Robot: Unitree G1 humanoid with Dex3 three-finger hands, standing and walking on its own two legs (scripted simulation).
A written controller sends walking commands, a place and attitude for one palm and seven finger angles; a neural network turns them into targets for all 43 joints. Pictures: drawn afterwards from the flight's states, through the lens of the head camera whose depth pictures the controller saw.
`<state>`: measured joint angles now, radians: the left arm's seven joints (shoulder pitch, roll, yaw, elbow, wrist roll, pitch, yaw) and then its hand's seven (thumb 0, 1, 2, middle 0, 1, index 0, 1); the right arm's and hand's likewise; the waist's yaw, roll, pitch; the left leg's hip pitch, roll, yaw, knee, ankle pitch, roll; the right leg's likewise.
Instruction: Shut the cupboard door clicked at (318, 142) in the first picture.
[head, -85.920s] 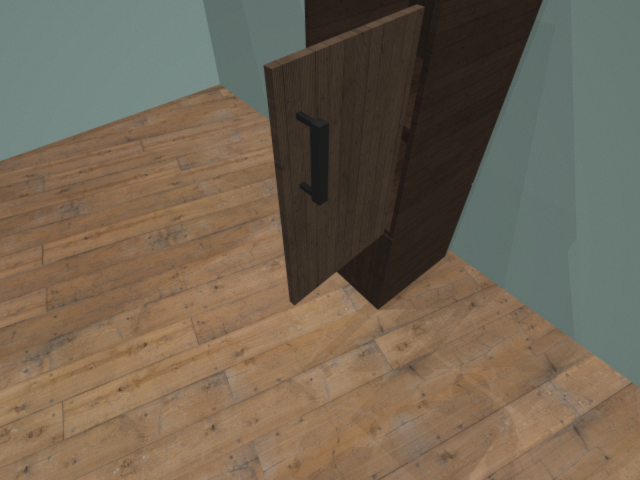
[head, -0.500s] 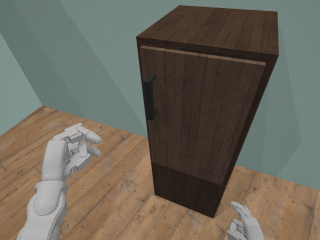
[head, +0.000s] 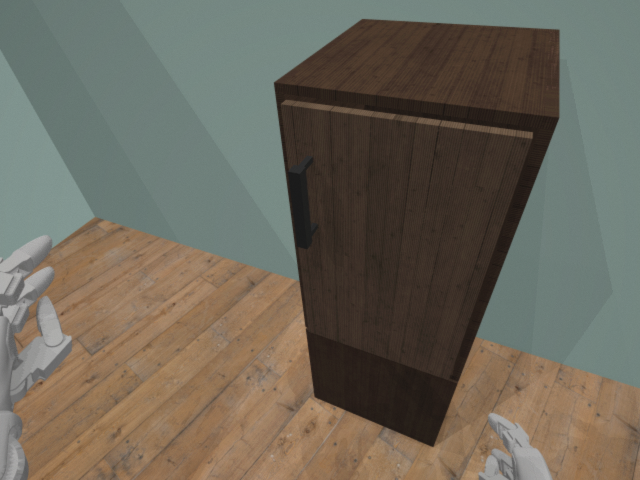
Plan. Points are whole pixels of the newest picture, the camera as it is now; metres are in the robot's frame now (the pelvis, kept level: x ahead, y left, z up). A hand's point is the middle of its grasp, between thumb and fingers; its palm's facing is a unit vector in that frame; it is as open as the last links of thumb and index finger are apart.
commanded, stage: draw the hand back to the body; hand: left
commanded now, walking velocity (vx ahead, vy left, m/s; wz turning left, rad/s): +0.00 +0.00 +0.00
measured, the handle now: (306, 203) +0.53 +0.10 +0.09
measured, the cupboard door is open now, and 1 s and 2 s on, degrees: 1 1 1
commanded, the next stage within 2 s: step back with the hand held close in 0.26 s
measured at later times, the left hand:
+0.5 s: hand (83, 335) +0.20 +0.27 +0.16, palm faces +0.46 -0.78 -0.42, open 7.4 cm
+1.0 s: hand (39, 381) +0.15 +0.29 +0.15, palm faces +0.46 -0.78 -0.43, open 7.4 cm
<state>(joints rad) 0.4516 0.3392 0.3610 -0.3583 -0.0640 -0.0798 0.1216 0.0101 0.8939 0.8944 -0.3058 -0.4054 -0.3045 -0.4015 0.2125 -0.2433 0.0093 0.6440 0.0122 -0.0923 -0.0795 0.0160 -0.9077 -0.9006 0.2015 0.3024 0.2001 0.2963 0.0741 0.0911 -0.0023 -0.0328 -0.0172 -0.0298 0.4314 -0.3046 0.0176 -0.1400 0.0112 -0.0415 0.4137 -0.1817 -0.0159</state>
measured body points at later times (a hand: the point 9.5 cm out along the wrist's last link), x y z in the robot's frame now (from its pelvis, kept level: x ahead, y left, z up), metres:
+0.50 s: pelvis +0.00 +0.00 +0.00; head -0.02 -0.03 +0.45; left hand +0.17 +0.31 +0.18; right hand +0.17 -0.23 -0.09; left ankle -0.04 +0.11 -0.74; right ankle +0.03 -0.11 -0.74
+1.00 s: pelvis -0.06 +0.02 -0.02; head -0.08 +0.03 +0.43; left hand +0.12 +0.33 +0.17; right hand +0.09 -0.22 -0.10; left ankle -0.04 +0.11 -0.74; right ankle +0.03 -0.11 -0.74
